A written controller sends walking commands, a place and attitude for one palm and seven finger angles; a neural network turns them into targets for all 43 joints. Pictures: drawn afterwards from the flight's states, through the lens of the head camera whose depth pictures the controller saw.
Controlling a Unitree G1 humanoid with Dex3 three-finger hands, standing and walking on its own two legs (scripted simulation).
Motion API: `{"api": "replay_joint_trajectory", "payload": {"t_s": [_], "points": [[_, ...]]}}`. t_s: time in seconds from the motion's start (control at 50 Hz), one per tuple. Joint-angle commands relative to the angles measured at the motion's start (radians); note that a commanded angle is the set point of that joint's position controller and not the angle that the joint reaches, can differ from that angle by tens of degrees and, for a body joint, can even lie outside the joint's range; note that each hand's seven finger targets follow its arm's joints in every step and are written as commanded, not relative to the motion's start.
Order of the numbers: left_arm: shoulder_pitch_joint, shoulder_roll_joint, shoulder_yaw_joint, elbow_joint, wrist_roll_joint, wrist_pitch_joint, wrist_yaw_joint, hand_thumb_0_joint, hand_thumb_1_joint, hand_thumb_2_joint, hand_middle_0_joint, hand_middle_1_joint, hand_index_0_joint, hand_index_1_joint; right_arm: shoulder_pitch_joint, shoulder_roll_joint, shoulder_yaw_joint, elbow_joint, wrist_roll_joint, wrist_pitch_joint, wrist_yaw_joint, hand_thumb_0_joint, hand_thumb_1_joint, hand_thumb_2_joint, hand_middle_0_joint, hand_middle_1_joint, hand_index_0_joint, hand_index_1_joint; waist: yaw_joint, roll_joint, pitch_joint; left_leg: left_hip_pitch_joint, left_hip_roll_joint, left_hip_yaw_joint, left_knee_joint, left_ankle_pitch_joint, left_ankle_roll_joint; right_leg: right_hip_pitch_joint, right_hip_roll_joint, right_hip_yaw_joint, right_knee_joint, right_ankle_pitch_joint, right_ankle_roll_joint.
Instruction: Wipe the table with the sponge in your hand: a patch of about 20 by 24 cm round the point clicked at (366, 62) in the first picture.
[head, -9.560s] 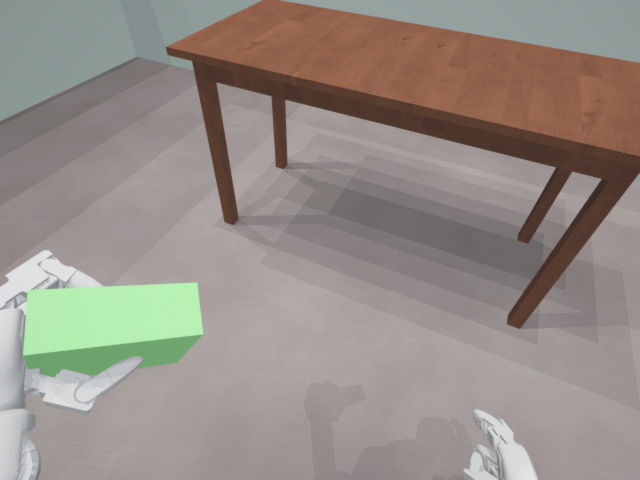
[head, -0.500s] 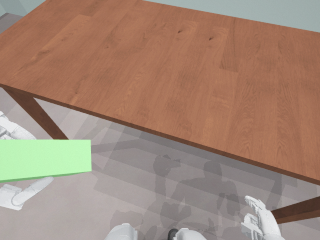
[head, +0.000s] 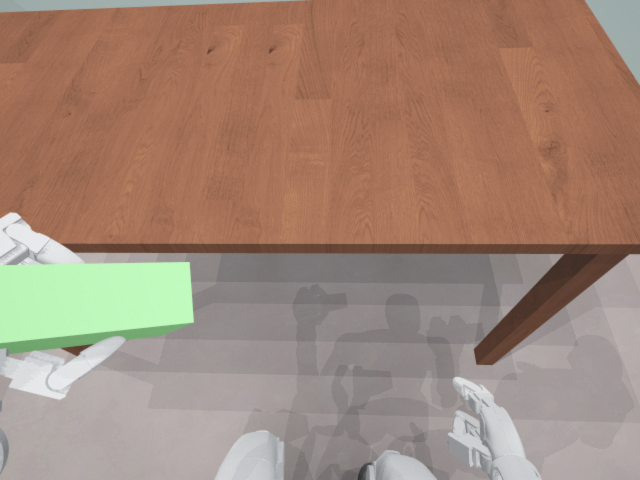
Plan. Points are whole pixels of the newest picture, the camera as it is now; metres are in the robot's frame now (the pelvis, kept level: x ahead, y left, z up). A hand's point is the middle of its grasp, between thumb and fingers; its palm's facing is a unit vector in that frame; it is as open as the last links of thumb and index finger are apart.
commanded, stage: turn to face it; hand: left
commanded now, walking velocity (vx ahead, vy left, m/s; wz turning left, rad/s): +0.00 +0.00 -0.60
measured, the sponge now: (123, 306) +0.25 +0.19 +0.15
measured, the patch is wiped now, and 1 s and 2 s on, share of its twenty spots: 0.00 0.00 0.00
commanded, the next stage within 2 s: take the last steps up to it in 0.64 s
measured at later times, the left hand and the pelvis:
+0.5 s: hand (109, 324) +0.22 +0.18 +0.18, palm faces +0.19 -0.86 -0.46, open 9.5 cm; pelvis -0.05 -0.01 +0.00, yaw -16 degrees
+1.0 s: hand (152, 382) +0.18 +0.13 +0.18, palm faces +0.07 -0.87 -0.48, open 9.5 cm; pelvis -0.10 -0.02 +0.02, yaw -19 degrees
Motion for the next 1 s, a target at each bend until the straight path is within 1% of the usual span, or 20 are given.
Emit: {"api": "replay_joint_trajectory", "payload": {"t_s": [0.0, 0.14, 0.24, 0.28, 0.3, 0.32, 0.36, 0.42, 0.5, 0.52, 0.54, 0.56, 0.58, 0.62, 0.64, 0.72, 0.86, 0.94, 0.96, 0.98], "points": [[0.105, 0.186, 0.209, -0.183, -0.018, -0.064, 0.045, 0.0, 0.1, 1.3, -1.2, -1.6, -1.2, -1.6, -0.067, -0.09, -0.051, -0.152, -0.002, -0.002, -0.013, 0.0, -0.9, -0.9, 0.2, 0.3, 0.2, 0.3, 0.015, -0.142, -0.359, -0.104, -0.011, -0.049, 0.014, 0.038, -0.005, 0.336, -0.276, 0.349, -0.233, 0.62, -0.088], [0.062, 0.157, 0.13, -0.153, -0.007, -0.043, 0.05, 0.0, 0.1, 1.3, -1.2, -1.6, -1.2, -1.6, -0.06, -0.129, -0.064, -0.16, 0.003, 0.011, -0.019, 0.0, -0.9, -0.9, 0.2, 0.3, 0.2, 0.3, 0.04, -0.174, -0.324, 0.069, -0.057, -0.006, -0.319, 0.039, 0.023, 0.196, -0.252, 0.434, -0.324, 0.273, -0.1], [0.0, 0.17, 0.109, -0.2, 0.011, -0.044, 0.05, 0.0, 0.1, 1.3, -1.2, -1.6, -1.2, -1.6, -0.02, -0.14, -0.067, -0.159, 0.003, 0.004, -0.019, 0.0, -0.9, -0.9, 0.2, 0.3, 0.2, 0.3, 0.029, -0.135, -0.33, 0.259, -0.067, 0.009, -0.593, 0.113, 0.052, 0.095, -0.207, 0.455, -0.326, 0.107, -0.048], [-0.039, 0.175, 0.108, -0.225, 0.019, -0.059, 0.044, 0.0, 0.1, 1.3, -1.2, -1.6, -1.2, -1.6, -0.005, -0.152, -0.076, -0.159, -0.003, -0.01, -0.025, 0.0, -0.9, -0.9, 0.2, 0.3, 0.2, 0.3, 0.019, -0.042, -0.301, 0.374, 0.019, -0.035, -0.749, 0.129, 0.098, -0.031, -0.138, 0.414, -0.25, 0.015, 0.011], [-0.052, 0.171, 0.109, -0.234, 0.025, -0.067, 0.038, 0.0, 0.1, 1.3, -1.2, -1.6, -1.2, -1.6, -0.018, -0.17, -0.086, -0.172, -0.003, -0.02, -0.031, 0.0, -0.9, -0.9, 0.2, 0.3, 0.2, 0.3, 0.022, 0.066, -0.258, 0.407, 0.136, -0.136, -0.785, 0.178, 0.15, -0.141, -0.05, 0.339, -0.144, -0.022, 0.052], [-0.068, 0.187, 0.119, -0.26, 0.028, -0.074, 0.037, 0.0, 0.1, 1.3, -1.2, -1.6, -1.2, -1.6, -0.027, -0.182, -0.09, -0.188, 0.005, -0.029, -0.035, 0.0, -0.9, -0.9, 0.2, 0.3, 0.2, 0.3, 0.027, 0.21, -0.277, 0.441, 0.269, -0.23, -0.807, 0.397, 0.198, -0.179, 0.026, 0.196, 0.072, -0.105, 0.086], [-0.012, 0.168, 0.122, -0.179, 0.028, -0.062, 0.025, 0.0, 0.1, 1.3, -1.2, -1.6, -1.2, -1.6, -0.018, -0.138, -0.083, -0.181, -0.001, -0.048, -0.038, 0.0, -0.9, -0.9, 0.2, 0.3, 0.2, 0.3, 0.032, 0.283, -0.231, 0.216, 0.342, -0.173, -0.814, 0.455, 0.263, -0.15, -0.003, 0.087, 0.433, -0.187, 0.121], [-0.112, 0.111, 0.04, -0.229, 0.03, -0.063, 0.02, 0.0, 0.1, 1.3, -1.2, -1.6, -1.2, -1.6, 0.01, -0.144, -0.076, -0.166, 0.012, -0.094, -0.025, 0.0, -0.9, -0.9, 0.2, 0.3, 0.2, 0.3, 0.024, 0.246, -0.164, 0.233, 0.253, 0.049, -0.723, 0.619, 0.172, -0.106, -0.037, 0.004, 0.247, -0.159, 0.128], [-0.143, 0.113, 0.04, -0.165, 0.037, -0.057, 0.026, 0.0, 0.1, 1.3, -1.2, -1.6, -1.2, -1.6, 0.039, -0.163, -0.079, -0.144, 0.004, -0.134, -0.015, 0.0, -0.9, -0.9, 0.2, 0.3, 0.2, 0.3, 0.01, 0.175, -0.207, 0.212, 0.21, 0.057, -0.557, 0.602, 0.113, 0.147, 0.003, -0.072, -0.09, 0.012, 0.12], [-0.141, 0.137, 0.059, -0.147, 0.045, -0.053, 0.029, 0.0, 0.1, 1.3, -1.2, -1.6, -1.2, -1.6, 0.044, -0.159, -0.078, -0.144, 0.007, -0.136, -0.017, 0.0, -0.9, -0.9, 0.2, 0.3, 0.2, 0.3, 0.011, 0.119, -0.218, 0.175, 0.178, 0.074, -0.461, 0.522, 0.091, 0.206, -0.042, -0.025, -0.175, 0.14, 0.094], [-0.151, 0.172, 0.085, -0.145, 0.046, -0.061, 0.035, 0.0, 0.1, 1.3, -1.2, -1.6, -1.2, -1.6, 0.035, -0.127, -0.067, -0.148, 0.008, -0.134, -0.016, 0.0, -0.9, -0.9, 0.2, 0.3, 0.2, 0.3, 0.003, -0.09, -0.24, 0.086, 0.085, 0.115, -0.282, 0.349, 0.05, 0.266, -0.184, 0.171, -0.213, 0.453, 0.026], [-0.089, 0.2, 0.135, -0.101, 0.026, -0.05, 0.038, 0.0, 0.1, 1.3, -1.2, -1.6, -1.2, -1.6, 0.008, -0.115, -0.072, -0.167, 0.014, -0.129, -0.017, 0.0, -0.9, -0.9, 0.2, 0.3, 0.2, 0.3, 0.028, -0.329, -0.294, -0.033, -0.039, 0.081, -0.073, -0.085, 0.02, 0.28, -0.345, 0.471, -0.292, 0.579, -0.065], [-0.062, 0.217, 0.154, -0.148, 0.007, -0.051, 0.038, 0.0, 0.1, 1.3, -1.2, -1.6, -1.2, -1.6, -0.02, -0.12, -0.077, -0.16, 0.012, -0.116, -0.022, 0.0, -0.9, -0.9, 0.2, 0.3, 0.2, 0.3, 0.034, -0.298, -0.295, -0.017, -0.028, -0.043, 0.05, -0.092, 0.028, 0.219, -0.368, 0.505, -0.34, 0.468, -0.053], [0.035, 0.243, 0.21, -0.215, -0.001, -0.067, 0.05, 0.0, 0.1, 1.3, -1.2, -1.6, -1.2, -1.6, -0.039, -0.084, -0.042, -0.127, -0.002, -0.088, -0.019, 0.0, -0.9, -0.9, 0.2, 0.3, 0.2, 0.3, 0.027, -0.104, -0.353, -0.082, -0.013, -0.083, 0.08, -0.01, 0.023, 0.314, -0.347, 0.43, -0.28, 0.431, -0.099], [0.083, 0.21, 0.201, -0.219, -0.002, -0.075, 0.05, 0.0, 0.1, 1.3, -1.2, -1.6, -1.2, -1.6, -0.037, -0.074, -0.038, -0.123, -0.004, -0.076, -0.018, 0.0, -0.9, -0.9, 0.2, 0.3, 0.2, 0.3, 0.02, -0.085, -0.383, -0.073, -0.016, -0.068, 0.047, 0.012, 0.023, 0.337, -0.317, 0.362, -0.255, 0.475, -0.093], [0.131, 0.177, 0.19, -0.14, -0.002, -0.074, 0.053, 0.0, 0.1, 1.3, -1.2, -1.6, -1.2, -1.6, -0.046, -0.089, -0.052, -0.097, -0.008, -0.066, -0.033, 0.0, -0.9, -0.9, 0.2, 0.3, 0.2, 0.3, 0.009, -0.146, -0.365, -0.001, -0.041, -0.016, -0.129, 0.035, 0.029, 0.274, -0.277, 0.292, -0.311, 0.371, -0.069], [0.105, 0.154, 0.127, -0.089, 0.028, -0.062, 0.065, 0.0, 0.1, 1.3, -1.2, -1.6, -1.2, -1.6, -0.02, -0.131, -0.068, -0.093, -0.008, -0.08, -0.054, 0.0, -0.9, -0.9, 0.2, 0.3, 0.2, 0.3, 0.017, -0.187, -0.343, 0.106, -0.09, 0.027, -0.445, 0.025, 0.085, 0.258, -0.288, 0.33, -0.436, 0.021, -0.047], [0.034, 0.151, 0.085, -0.145, 0.043, -0.066, 0.063, 0.0, 0.1, 1.3, -1.2, -1.6, -1.2, -1.6, 0.025, -0.136, -0.08, -0.087, -0.014, -0.085, -0.057, 0.0, -0.9, -0.9, 0.2, 0.3, 0.2, 0.3, -0.006, -0.131, -0.311, 0.281, -0.101, 0.052, -0.691, 0.085, 0.116, 0.15, -0.267, 0.283, -0.442, -0.209, -0.013], [0.024, 0.154, 0.081, -0.158, 0.046, -0.075, 0.062, 0.0, 0.1, 1.3, -1.2, -1.6, -1.2, -1.6, 0.036, -0.142, -0.084, -0.091, -0.017, -0.09, -0.06, 0.0, -0.9, -0.9, 0.2, 0.3, 0.2, 0.3, -0.01, -0.076, -0.305, 0.333, -0.086, 0.051, -0.753, 0.076, 0.134, 0.114, -0.229, 0.256, -0.414, -0.242, 0.013], [0.007, 0.149, 0.069, -0.175, 0.048, -0.084, 0.059, 0.0, 0.1, 1.3, -1.2, -1.6, -1.2, -1.6, 0.039, -0.155, -0.092, -0.103, -0.02, -0.098, -0.064, 0.0, -0.9, -0.9, 0.2, 0.3, 0.2, 0.3, -0.012, -0.012, -0.271, 0.336, -0.018, -0.028, -0.837, 0.004, 0.171, 0.071, -0.17, 0.221, -0.341, -0.266, 0.04]]}}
